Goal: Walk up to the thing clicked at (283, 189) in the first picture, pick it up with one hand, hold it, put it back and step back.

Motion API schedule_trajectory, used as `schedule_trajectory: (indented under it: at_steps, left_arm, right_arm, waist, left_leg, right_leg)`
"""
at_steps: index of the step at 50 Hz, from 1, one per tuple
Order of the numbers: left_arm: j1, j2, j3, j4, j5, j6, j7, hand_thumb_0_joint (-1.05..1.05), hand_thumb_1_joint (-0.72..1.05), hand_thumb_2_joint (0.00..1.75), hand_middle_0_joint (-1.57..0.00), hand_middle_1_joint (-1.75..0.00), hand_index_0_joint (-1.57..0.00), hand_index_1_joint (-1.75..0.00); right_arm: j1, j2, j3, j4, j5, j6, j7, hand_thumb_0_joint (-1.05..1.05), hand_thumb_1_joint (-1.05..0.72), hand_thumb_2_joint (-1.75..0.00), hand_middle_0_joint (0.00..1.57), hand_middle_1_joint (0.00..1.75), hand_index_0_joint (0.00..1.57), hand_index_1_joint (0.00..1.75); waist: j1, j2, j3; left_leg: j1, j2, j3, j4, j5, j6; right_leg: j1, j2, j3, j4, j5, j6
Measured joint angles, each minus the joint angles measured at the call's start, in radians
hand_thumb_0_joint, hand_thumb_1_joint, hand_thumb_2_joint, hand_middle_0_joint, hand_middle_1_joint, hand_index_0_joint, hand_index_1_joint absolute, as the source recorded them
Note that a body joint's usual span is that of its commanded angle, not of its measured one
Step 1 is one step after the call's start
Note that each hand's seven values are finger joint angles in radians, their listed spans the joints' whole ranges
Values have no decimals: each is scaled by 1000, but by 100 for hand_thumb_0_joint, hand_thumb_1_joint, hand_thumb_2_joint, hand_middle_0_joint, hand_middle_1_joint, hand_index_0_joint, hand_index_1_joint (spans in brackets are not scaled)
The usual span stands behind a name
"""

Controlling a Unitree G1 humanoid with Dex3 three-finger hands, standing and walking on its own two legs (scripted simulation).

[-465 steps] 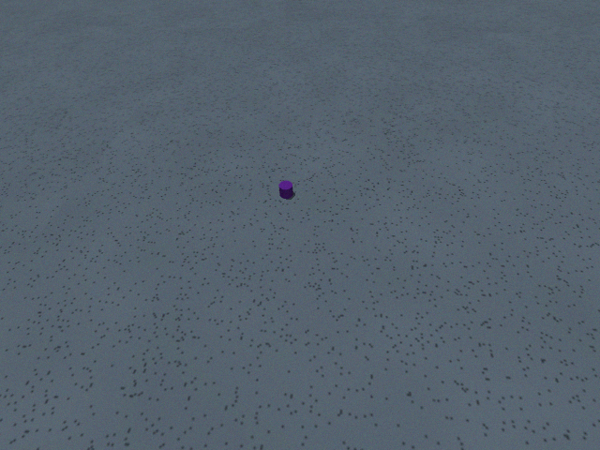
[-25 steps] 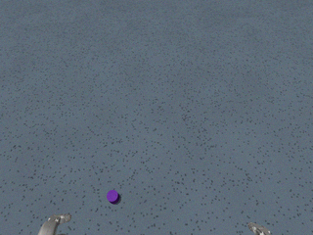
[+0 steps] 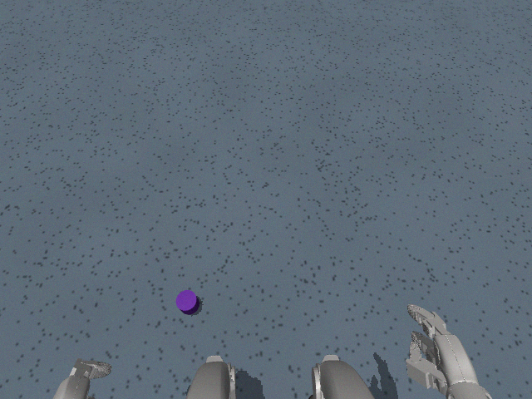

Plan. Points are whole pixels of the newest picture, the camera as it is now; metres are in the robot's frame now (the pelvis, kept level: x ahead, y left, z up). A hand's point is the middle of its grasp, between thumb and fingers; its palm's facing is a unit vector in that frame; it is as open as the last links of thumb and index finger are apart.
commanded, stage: rise first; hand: left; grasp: from above
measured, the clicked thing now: (188, 302) +0.42 +0.25 -0.64
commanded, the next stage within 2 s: approach in 1.98 s
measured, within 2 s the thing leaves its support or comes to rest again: neither
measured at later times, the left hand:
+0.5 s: hand (141, 345) +0.26 +0.29 -0.35, palm faces -0.46 -0.36 -0.81, open 13.9 cm
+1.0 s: hand (154, 320) +0.34 +0.29 -0.45, palm faces -0.46 -0.08 -0.88, open 14.2 cm
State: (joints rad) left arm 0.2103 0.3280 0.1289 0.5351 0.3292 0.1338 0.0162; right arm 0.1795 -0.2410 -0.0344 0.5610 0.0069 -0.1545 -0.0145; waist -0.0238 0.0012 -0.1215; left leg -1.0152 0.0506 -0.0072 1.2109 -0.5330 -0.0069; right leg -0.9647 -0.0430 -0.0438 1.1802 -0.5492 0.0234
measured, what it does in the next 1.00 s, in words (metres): lowers itself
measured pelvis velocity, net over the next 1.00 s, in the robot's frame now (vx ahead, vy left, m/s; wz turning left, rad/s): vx -0.08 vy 0.00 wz -0.10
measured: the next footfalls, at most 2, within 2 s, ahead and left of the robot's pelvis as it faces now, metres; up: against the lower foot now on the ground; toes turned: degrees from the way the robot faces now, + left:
none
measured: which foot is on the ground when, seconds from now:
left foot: down 0.00-1.00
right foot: down 0.00-1.00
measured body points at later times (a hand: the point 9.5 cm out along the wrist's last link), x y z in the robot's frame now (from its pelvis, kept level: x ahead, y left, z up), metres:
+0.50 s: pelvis -0.06 -0.01 -0.21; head +0.14 +0.00 +0.19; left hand +0.29 +0.30 -0.30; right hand +0.09 -0.28 -0.34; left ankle +0.02 +0.12 -0.64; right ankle +0.01 -0.14 -0.64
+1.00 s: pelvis -0.08 +0.00 -0.30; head +0.14 +0.04 +0.09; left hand +0.36 +0.30 -0.40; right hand -0.02 -0.29 -0.42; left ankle +0.02 +0.12 -0.64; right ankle +0.01 -0.14 -0.64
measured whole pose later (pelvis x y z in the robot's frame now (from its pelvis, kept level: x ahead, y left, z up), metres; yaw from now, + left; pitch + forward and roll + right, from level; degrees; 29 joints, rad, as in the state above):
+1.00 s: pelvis -0.08 +0.00 -0.30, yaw -6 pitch +33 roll -7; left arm -0.69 0.69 0.14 1.19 1.17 -0.28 0.31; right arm 0.14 -0.27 -0.03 0.77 -0.09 -0.05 0.10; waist -0.12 -0.01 -0.10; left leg -2.20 0.05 -0.11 2.26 -0.65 0.00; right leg -2.11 -0.02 -0.06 2.21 -0.67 0.03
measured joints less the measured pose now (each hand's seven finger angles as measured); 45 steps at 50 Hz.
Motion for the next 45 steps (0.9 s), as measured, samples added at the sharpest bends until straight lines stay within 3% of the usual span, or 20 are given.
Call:
schedule_trajectory:
  at_steps: [9, 16, 23, 31, 45]
  left_arm:
    - [-165, 66, -6, 98, 185, -134, 38, -1, -50, 95, -7, -110, -8, -109]
    - [-350, 114, 0, 174, 333, -213, 98, -1, -51, 97, -6, -110, -7, -110]
    - [-552, 174, 4, 304, 462, -273, 122, -1, -51, 99, -7, -108, -8, -109]
    - [-708, 247, 14, 429, 589, -345, 158, -1, -52, 102, -7, -107, -7, -108]
    - [-858, 341, 12, 618, 788, -404, 262, 0, -54, 104, -7, -102, -7, -103]
  right_arm:
    - [-65, -26, -3, 16, -5, -49, 29, 1, -86, -89, 20, 30, 21, 30]
    - [-113, -44, -22, 69, -7, -31, 51, 1, -87, -89, 20, 30, 21, 30]
    - [-106, -43, -32, 123, -21, 0, 69, 1, -87, -89, 20, 30, 20, 30]
    - [-63, -26, -27, 169, -40, 40, 77, 1, -87, -89, 20, 30, 20, 30]
    - [-30, -29, -2, 205, -81, 100, 104, 1, -90, -90, 20, 30, 21, 30]
  waist:
    - [-3, -6, -64]
    - [-1, 4, -68]
    - [3, 12, -42]
    - [-22, 10, -7]
    - [-86, -6, 16]
  left_leg:
    - [-355, -3, -9, 304, -88, -1]
    - [-632, 1, -23, 538, -127, -4]
    - [-850, 6, -47, 720, -126, -9]
    - [-1009, 10, -75, 863, -112, -8]
    - [-1150, 5, -99, 1011, -111, 8]
  right_leg:
    - [-357, -8, 12, 318, -99, 0]
    - [-633, -4, 16, 557, -145, -6]
    - [-848, 5, 8, 737, -146, -15]
    - [-997, 15, -5, 867, -126, -16]
    - [-1113, 19, -13, 990, -121, 0]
